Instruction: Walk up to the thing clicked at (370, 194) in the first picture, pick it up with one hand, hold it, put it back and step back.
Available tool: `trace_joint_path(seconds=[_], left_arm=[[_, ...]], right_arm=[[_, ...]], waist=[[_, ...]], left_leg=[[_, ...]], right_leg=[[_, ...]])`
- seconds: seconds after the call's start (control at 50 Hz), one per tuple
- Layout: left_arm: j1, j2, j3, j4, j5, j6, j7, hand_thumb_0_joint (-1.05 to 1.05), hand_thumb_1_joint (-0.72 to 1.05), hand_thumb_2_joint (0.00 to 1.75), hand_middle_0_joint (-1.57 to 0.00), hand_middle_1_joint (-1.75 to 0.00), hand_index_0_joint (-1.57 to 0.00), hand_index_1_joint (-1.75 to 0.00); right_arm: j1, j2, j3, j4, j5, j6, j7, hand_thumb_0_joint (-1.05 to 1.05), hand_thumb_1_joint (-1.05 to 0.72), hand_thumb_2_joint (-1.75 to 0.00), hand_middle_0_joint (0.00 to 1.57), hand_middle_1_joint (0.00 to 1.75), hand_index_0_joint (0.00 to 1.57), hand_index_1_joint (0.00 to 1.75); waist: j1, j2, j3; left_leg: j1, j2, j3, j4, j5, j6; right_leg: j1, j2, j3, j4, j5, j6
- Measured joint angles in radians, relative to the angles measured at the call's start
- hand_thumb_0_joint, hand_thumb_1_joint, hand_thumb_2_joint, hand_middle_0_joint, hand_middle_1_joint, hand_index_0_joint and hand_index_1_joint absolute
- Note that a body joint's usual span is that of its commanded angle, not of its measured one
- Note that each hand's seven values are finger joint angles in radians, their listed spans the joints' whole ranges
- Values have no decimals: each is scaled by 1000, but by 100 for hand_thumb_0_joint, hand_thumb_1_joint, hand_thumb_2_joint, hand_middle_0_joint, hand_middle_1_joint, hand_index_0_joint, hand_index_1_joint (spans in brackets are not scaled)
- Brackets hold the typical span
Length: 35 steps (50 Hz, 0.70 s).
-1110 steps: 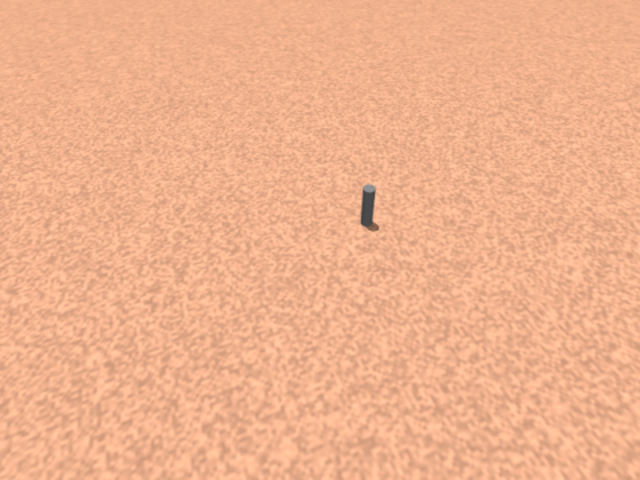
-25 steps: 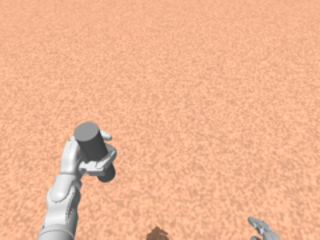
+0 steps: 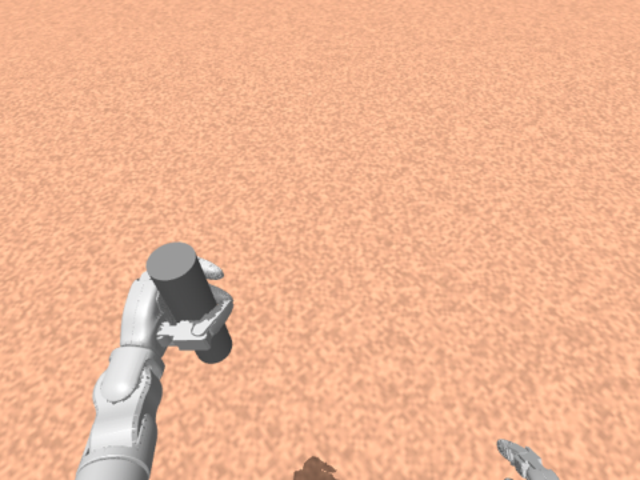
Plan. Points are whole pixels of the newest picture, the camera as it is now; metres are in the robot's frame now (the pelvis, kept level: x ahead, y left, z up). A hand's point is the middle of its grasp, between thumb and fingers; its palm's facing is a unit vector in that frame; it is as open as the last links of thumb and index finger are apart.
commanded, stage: crouch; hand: left
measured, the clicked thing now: (196, 310) +0.34 +0.17 +0.04
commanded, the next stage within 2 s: lower in 1.86 s
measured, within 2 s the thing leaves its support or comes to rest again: neither
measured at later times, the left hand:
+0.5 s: hand (221, 351) +0.33 +0.16 -0.08, palm faces -0.05 -1.00 +0.03, open 6.8 cm
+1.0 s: hand (246, 393) +0.35 +0.16 -0.32, palm faces -0.07 -1.00 -0.02, open 6.8 cm
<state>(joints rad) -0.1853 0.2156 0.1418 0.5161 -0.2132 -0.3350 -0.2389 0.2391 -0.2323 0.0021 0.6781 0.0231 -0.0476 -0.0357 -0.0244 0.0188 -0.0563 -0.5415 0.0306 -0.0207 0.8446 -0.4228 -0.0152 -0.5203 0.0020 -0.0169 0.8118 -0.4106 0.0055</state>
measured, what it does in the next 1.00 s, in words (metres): lowers itself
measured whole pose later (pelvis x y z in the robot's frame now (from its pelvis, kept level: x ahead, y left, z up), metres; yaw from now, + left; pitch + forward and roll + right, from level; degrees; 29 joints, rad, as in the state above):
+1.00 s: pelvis -0.08 +0.00 -0.28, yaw -2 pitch +34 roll -3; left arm -0.63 0.33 0.31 1.09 -0.12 -0.76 -0.27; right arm 0.12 -0.25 0.03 0.71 -0.09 -0.08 0.09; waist -0.11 -0.01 -0.19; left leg -1.93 0.01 -0.07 2.02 -0.68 -0.02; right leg -1.90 0.00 -0.03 1.98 -0.68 0.01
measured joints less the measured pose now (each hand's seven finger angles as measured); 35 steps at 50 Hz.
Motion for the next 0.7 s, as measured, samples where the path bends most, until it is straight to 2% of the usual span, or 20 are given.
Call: trace_joint_path(seconds=[0.16,0.32,0.48,0.58,0.7], left_arm=[[15,5,-1,2,8,-1,-12,0,4,104,-90,-104,-89,-106],[-48,-1,22,123,11,-72,-13,0,4,104,-90,-104,-89,-106],[-139,15,76,299,24,-235,-26,0,4,104,-90,-103,-89,-105],[-183,41,87,353,37,-339,-40,0,4,104,-90,-103,-89,-105],[-265,64,108,401,45,-379,-41,0,3,104,-90,-103,-89,-105]], right_arm=[[3,-6,-4,-7,-3,2,1,1,-89,-90,20,30,20,30],[-16,-8,-7,-4,-14,-16,17,1,-89,-90,20,30,20,30],[-25,-22,-10,-18,-41,-49,50,1,-88,-90,20,30,20,30],[-23,-38,-7,-12,-59,-60,64,1,-89,-90,20,30,20,30],[-51,-35,3,4,-76,-47,78,1,-89,-90,20,30,20,30]], waist=[[0,4,4],[-11,-14,-1],[-45,-33,-49],[-63,-29,-115],[-66,-17,-150]], left_leg=[[-7,1,0,1,3,0],[-121,-2,-5,81,-13,-1],[-442,-3,-15,332,-88,-4],[-709,-7,-28,564,-165,-7],[-970,-8,-36,808,-237,-3]], right_leg=[[-7,1,0,0,4,0],[-122,-1,-3,86,-17,-2],[-443,-2,-7,339,-94,-3],[-704,-4,-14,567,-173,0],[-962,-3,-15,805,-241,2]])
